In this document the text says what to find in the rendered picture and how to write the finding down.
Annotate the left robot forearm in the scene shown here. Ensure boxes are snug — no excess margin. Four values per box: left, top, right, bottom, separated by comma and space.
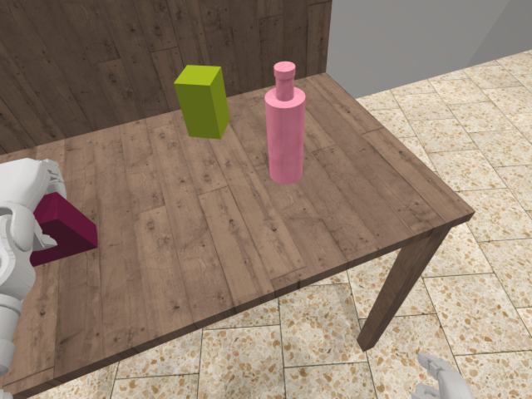
0, 202, 36, 377

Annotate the table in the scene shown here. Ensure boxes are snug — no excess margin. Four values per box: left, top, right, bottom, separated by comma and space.
0, 0, 475, 399

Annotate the left robot hand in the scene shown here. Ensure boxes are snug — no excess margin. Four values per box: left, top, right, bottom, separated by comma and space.
0, 158, 67, 252

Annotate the sponge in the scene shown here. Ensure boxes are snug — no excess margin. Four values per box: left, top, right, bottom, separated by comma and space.
30, 192, 98, 267

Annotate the right robot hand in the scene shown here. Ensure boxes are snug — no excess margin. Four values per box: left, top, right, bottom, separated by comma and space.
411, 352, 474, 399

